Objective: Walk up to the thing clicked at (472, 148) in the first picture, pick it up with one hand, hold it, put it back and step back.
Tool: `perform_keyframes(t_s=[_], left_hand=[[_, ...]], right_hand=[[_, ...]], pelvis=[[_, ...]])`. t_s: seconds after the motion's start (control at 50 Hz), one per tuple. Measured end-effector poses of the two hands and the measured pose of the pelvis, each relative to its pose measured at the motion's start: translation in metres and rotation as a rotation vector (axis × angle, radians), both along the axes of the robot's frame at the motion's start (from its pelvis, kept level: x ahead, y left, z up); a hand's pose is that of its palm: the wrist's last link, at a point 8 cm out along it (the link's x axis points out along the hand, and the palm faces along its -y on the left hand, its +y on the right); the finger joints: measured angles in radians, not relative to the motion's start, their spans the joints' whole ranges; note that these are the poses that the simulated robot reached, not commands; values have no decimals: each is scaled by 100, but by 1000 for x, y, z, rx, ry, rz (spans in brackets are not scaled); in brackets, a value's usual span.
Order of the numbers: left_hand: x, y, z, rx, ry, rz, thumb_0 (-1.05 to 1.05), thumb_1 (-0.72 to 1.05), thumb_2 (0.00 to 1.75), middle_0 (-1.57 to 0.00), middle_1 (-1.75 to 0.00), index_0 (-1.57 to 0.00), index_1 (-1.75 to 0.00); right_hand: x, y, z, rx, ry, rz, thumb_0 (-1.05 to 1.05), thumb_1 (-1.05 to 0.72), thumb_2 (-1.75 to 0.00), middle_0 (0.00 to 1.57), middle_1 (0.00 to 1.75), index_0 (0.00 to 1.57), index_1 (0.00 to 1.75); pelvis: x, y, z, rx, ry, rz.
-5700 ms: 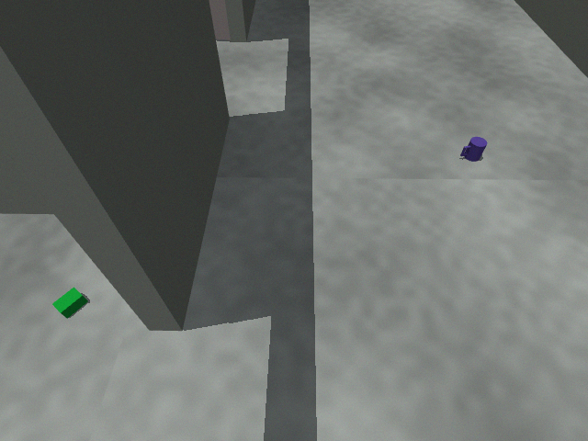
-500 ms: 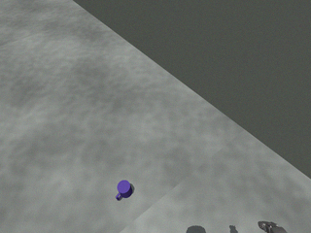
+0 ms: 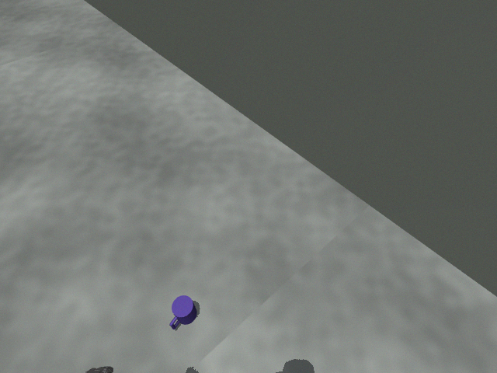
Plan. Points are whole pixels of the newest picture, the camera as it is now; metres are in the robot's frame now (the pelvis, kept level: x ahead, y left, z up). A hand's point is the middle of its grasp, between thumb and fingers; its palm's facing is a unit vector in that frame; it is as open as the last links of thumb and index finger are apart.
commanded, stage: walk up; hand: left
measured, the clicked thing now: (181, 314) +0.42 +0.28 -0.73
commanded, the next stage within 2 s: stand in 0.52 s
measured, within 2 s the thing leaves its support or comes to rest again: neither
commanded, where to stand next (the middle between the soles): +0.05 +0.00 m, yaw +0 degrees
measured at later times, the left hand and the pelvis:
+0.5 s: hand out of the picture +0.08 +0.25 -0.16, palm faces -0.01 -0.94 -0.34, open 7.4 cm; pelvis +0.01 +0.00 +0.00, yaw +0 degrees
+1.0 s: hand out of the picture +0.09 +0.25 -0.16, palm faces -0.03 -0.94 -0.34, open 7.4 cm; pelvis +0.02 -0.01 +0.00, yaw +0 degrees
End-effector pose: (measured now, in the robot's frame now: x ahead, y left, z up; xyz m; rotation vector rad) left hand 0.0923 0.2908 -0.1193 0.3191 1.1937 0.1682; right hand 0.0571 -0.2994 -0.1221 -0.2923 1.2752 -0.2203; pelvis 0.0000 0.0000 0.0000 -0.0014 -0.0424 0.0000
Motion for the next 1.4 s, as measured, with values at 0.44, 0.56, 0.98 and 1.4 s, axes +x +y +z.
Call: perform_keyframes(t_s=[0.44, 0.56, 0.98, 1.4], left_hand=[[-18, 6, 2, 15, 35, 39, 1, 90, 89, -20, -30, -20, -30], [-16, 4, 0, 11, 35, 35, 1, 90, 89, -20, -30, -20, -30], [-7, -1, 1, 14, 44, 21, 1, 90, 89, -20, -30, -20, -30], [3, -7, 4, 19, 23, 24, 1, 90, 89, -20, -30, -20, -30]], right_hand=[[25, 7, -1, 18, -44, 29, 0, -91, -90, 20, 29, 20, 30], [29, 5, 1, 10, -50, 34, 0, -91, -90, 20, 29, 20, 30], [32, -3, 2, 1, -30, 32, 0, -91, -90, 20, 29, 20, 30], [39, -9, 1, 1, -38, 37, 0, -91, -90, 20, 29, 20, 30]], pelvis=[[6, 0, 0, 1, -1, 2], [8, 0, 0, 2, 2, 2], [17, -7, 1, 2, 14, 6], [23, -13, 1, 2, 9, 8]])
